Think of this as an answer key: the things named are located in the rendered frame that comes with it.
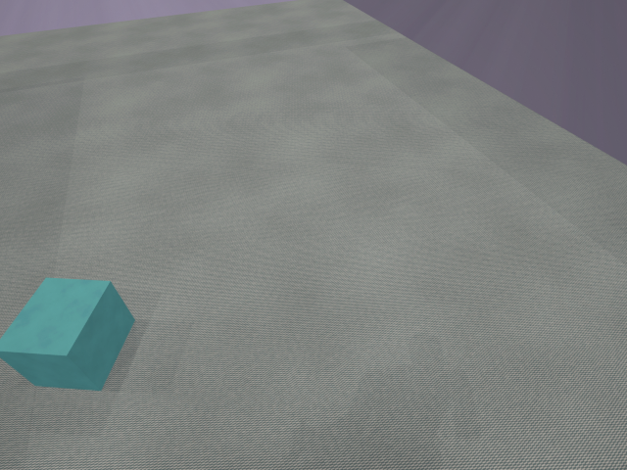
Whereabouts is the carton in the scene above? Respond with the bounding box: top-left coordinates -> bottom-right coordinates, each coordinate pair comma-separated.
0,278 -> 135,391

